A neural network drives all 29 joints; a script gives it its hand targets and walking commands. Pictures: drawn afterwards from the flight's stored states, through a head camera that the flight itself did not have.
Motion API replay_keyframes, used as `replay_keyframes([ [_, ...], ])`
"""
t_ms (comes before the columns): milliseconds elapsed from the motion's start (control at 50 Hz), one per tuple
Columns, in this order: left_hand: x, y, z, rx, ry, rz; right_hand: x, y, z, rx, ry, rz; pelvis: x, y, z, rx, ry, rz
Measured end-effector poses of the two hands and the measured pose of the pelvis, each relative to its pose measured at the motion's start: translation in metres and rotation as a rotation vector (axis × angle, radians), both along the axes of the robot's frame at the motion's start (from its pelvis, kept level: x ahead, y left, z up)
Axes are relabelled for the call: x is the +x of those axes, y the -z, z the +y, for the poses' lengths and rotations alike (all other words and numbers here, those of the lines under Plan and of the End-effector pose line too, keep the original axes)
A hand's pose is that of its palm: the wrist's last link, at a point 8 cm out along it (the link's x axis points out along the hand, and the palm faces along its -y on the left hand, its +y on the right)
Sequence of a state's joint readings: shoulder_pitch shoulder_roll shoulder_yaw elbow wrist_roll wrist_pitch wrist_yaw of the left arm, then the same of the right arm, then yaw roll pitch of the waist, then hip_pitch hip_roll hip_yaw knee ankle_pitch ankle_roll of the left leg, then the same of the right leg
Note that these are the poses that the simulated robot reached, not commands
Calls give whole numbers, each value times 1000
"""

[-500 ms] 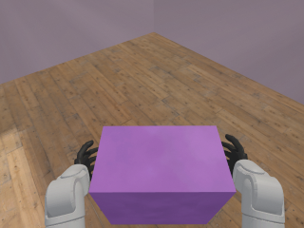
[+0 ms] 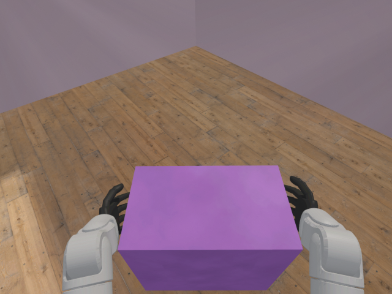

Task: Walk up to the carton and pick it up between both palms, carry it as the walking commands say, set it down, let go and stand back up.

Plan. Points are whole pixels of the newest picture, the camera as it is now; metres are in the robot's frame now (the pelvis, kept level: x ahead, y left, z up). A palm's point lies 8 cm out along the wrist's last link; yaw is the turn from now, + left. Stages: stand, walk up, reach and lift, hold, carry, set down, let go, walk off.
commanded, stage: carry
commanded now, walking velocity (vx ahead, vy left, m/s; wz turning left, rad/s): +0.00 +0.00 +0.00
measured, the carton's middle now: (206, 233) +0.26 +0.00 -0.01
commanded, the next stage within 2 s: hold in 1.46 s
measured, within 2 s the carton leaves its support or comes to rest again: neither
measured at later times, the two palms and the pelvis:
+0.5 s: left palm (116, 221) +0.25 +0.17 +0.06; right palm (309, 215) +0.26 -0.19 +0.06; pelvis +0.00 -0.01 +0.00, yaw +0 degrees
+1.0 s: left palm (116, 218) +0.26 +0.18 +0.04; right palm (301, 210) +0.27 -0.18 +0.05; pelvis +0.01 +0.00 +0.00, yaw +0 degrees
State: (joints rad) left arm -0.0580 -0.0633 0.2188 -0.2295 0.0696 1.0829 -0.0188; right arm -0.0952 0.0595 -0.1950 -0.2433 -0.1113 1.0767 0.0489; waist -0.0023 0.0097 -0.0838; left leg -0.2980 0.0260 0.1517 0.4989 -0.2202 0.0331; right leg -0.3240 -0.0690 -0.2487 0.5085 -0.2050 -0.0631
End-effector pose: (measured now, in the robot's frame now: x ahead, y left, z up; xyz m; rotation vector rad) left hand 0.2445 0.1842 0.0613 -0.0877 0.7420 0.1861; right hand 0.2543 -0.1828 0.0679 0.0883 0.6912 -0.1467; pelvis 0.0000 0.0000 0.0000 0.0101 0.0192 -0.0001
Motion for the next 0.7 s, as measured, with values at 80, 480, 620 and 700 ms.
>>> replay_keyframes([
  [80, 0, 0, -1, 0, -5, -5, 1, 1, 0, 16, -1, -5, -2, 0, -1, 1, 0, 4],
  [480, 4, 5, -10, 3, 8, -24, 3, 4, -10, 0, -2, -24, -1, 0, -10, 3, -2, 8],
  [620, 7, 12, -11, 5, 15, -2, 7, 12, -10, -1, -7, -2, 4, 0, -9, 3, -4, 12],
  [700, 10, 12, -10, 8, 14, -14, 11, 12, -9, -2, -10, -14, 5, 0, -9, 1, -3, 11],
])
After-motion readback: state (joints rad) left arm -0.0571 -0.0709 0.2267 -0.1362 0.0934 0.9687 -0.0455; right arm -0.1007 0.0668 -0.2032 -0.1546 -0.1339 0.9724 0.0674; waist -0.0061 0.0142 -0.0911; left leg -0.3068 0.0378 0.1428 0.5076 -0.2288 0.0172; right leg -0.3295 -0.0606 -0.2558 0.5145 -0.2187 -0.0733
